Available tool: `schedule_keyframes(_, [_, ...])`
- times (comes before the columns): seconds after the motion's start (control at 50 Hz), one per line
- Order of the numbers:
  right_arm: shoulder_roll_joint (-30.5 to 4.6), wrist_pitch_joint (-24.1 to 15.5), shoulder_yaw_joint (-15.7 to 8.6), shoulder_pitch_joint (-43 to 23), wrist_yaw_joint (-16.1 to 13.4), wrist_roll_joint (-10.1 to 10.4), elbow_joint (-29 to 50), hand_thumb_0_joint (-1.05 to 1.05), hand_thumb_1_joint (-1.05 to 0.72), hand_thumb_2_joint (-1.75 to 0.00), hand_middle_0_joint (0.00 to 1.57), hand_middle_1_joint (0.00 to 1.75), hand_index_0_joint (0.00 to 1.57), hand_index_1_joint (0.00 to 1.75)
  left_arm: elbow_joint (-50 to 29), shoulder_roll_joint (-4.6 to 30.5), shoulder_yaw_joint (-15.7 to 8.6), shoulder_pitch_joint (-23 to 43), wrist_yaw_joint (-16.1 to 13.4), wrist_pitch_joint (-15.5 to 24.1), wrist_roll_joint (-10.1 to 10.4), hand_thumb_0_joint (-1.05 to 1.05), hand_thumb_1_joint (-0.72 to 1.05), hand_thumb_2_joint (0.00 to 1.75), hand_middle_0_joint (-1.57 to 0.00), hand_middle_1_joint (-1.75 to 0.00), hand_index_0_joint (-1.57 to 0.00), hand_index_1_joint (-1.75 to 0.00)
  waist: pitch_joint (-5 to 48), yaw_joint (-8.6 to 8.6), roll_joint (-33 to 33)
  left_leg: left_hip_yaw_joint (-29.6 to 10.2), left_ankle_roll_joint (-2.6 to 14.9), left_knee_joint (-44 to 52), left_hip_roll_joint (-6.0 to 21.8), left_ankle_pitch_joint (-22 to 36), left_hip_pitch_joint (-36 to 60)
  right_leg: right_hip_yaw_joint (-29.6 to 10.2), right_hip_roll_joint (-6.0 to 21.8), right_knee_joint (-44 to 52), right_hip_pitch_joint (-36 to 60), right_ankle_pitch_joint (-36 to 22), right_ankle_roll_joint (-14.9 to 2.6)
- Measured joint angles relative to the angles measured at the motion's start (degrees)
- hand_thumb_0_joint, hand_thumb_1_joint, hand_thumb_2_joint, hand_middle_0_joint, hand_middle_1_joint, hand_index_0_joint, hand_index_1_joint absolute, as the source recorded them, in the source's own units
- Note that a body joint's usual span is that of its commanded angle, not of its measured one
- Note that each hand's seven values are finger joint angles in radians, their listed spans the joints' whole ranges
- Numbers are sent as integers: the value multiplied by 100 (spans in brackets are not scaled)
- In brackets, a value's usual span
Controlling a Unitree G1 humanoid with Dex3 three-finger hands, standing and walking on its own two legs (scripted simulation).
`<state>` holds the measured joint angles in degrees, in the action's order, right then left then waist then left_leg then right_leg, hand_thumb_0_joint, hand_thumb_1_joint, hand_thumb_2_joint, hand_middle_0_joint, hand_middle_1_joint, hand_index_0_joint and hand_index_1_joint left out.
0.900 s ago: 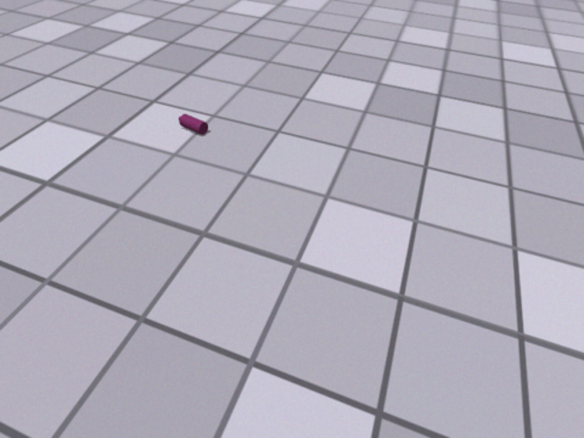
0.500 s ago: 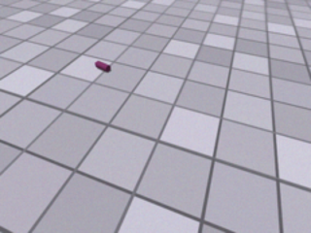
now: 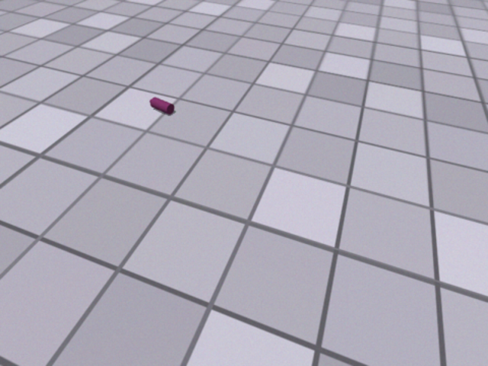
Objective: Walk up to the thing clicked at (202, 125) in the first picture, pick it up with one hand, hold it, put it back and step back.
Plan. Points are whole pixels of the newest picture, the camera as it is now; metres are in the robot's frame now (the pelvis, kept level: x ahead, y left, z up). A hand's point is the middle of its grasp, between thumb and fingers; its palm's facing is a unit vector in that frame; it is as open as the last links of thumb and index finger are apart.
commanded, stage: stand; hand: left
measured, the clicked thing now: (160, 105) +1.99 +0.60 -0.74
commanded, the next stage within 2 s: walk up in 0.22 s
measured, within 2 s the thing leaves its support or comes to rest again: neither
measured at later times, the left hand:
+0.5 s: hand out of the picture +0.08 +0.36 -0.14, palm faces -0.06 -0.89 -0.45, open 7.4 cm
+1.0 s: hand (83, 222) +0.48 +0.39 -0.13, palm faces -0.34 -0.82 -0.45, open 7.4 cm
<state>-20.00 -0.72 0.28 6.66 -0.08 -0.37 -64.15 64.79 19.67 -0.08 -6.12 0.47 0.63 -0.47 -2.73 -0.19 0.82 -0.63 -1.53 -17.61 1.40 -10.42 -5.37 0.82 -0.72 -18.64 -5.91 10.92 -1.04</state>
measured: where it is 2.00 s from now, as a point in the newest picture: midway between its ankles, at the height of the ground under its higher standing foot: (187, 251)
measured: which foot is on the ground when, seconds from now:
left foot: down 0.00-0.24, up 0.26-0.58, down 0.60-1.00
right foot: down 0.00-0.60, up 0.62-1.00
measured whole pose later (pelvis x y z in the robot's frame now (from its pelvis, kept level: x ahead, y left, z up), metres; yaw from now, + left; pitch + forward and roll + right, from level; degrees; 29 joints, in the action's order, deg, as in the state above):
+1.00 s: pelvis +0.28 +0.16 -0.02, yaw -16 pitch +0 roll +1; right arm -25.0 -0.9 -6.7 21.5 5.5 -2.7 -51.7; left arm 54.6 24.2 -2.6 -9.4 2.6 3.6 0.3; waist -2.2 6.3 3.5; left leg 10.4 2.6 -23.5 -1.5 -23.8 0.4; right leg 4.0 3.9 -36.5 -26.8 11.4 -1.9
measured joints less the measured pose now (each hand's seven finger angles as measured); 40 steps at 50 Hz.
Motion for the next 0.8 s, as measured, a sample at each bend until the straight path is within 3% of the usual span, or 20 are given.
schedule_keyframes(0.22, [-5,13,-1,21,3,-2,2,1,-91,-90,20,30,21,30,7,-3,2,-28,-9,11,-9,1,90,89,-21,-30,-20,-30,2,12,-10,-11,-8,-2,19,-10,-4,10,-19,49,22,-15,-8])
schedule_keyframes(0.28, [-136,76,-227,89,246,-182,323,1,-90,-90,20,30,21,30,-212,3,-111,-292,108,136,-16,1,90,89,-21,-30,-20,-30,107,-21,70,29,206,-1143,13,-1115,-533,-121,-68,-273,-223,242,-119])
schedule_keyframes(0.34, [-423,94,-400,67,405,-282,633,1,-90,-90,20,30,21,30,-331,-2,-179,-614,107,254,-11,0,90,89,-21,-30,-21,-30,151,-76,272,-165,189,-2628,-54,-1051,-1324,-323,-117,-224,-254,222,-175])
schedule_keyframes(0.4, [-645,63,-548,43,532,-289,863,1,-91,-90,20,30,21,30,-369,85,-230,-881,82,279,-22,0,90,89,-21,-30,-21,-30,138,-103,422,-308,110,-3191,68,-852,-1913,-474,-88,-39,-111,185,-110])
schedule_keyframes(0.5, [-751,160,-677,148,728,-272,1096,1,-91,-90,20,30,20,30,-502,450,-359,-1184,55,272,-56,1,89,89,-21,-30,-21,-30,173,-141,368,-461,23,-2638,398,-782,-2244,-642,91,-119,123,472,79])
schedule_keyframes(0.58, [-765,157,-749,196,802,-259,1203,1,-91,-90,20,30,20,30,-582,726,-394,-1247,60,259,-81,1,89,89,-21,-30,-21,-30,224,-136,249,-338,115,-1863,519,-469,-1958,-816,284,-694,78,1068,206])
schedule_keyframes(0.6, [-747,108,-775,204,793,-252,1238,1,-91,-90,20,30,21,30,-579,793,-395,-1234,52,242,-95,1,89,89,-21,-30,-21,-30,227,-91,159,-243,41,-1763,444,-204,-1863,-885,389,-1038,-27,1332,152])
schedule_keyframes(0.64, [-580,-27,-772,162,726,-269,1315,1,-91,-90,20,30,21,30,-541,926,-393,-1135,-33,178,-111,1,90,89,-21,-30,-20,-30,121,-7,-197,118,-40,-2117,216,-382,-1848,-1146,534,-2435,-589,1738,-115])
schedule_keyframes(0.66, [-506,-85,-744,184,695,-254,1356,1,-91,-90,20,30,21,30,-523,928,-358,-1076,-88,146,-80,1,90,89,-21,-30,-20,-30,96,59,-239,228,-20,-2214,207,-530,-1814,-1125,401,-3262,-964,1820,-205])
schedule_keyframes(0.7, [-382,-102,-692,332,660,-181,1349,1,-91,-90,20,30,21,30,-528,864,-245,-937,-120,152,-30,1,90,90,-20,-29,-20,-30,98,213,-194,316,97,-2037,221,-632,-1571,-698,191,-4355,-1565,1672,-294])
schedule_keyframes(0.74, [-286,-71,-654,543,626,-170,1288,0,-91,-90,20,30,21,30,-588,789,-192,-821,-39,246,38,1,90,90,-20,-29,-20,-30,127,301,-157,419,201,-1584,206,-571,-1171,-265,154,-4586,-1938,1278,-244])
schedule_keyframes(0.8, [-233,-99,-627,874,584,-167,1233,1,-90,-90,20,30,21,30,-725,722,-193,-737,98,334,110,1,90,89,-20,-29,-20,-30,197,398,-163,650,278,-946,81,-499,-582,41,245,-4152,-2278,827,-102])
